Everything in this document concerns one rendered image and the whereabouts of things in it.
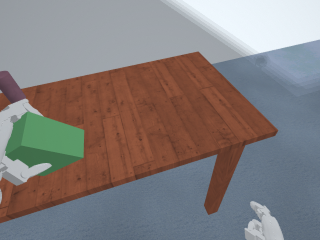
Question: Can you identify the sponge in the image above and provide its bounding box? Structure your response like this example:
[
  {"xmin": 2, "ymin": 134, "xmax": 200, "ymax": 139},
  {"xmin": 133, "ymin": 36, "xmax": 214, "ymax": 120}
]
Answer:
[{"xmin": 5, "ymin": 111, "xmax": 85, "ymax": 176}]

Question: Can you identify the robot right hand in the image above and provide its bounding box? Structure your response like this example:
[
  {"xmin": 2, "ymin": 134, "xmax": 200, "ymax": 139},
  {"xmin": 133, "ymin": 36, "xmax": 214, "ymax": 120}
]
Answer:
[{"xmin": 244, "ymin": 201, "xmax": 284, "ymax": 240}]

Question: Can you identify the table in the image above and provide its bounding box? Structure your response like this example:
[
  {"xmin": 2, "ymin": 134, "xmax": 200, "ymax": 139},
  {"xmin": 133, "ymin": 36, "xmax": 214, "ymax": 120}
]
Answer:
[{"xmin": 0, "ymin": 51, "xmax": 278, "ymax": 223}]

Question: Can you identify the robot left hand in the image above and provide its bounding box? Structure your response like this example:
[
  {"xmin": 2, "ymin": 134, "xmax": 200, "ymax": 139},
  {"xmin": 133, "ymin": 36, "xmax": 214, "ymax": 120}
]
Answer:
[{"xmin": 0, "ymin": 98, "xmax": 52, "ymax": 186}]

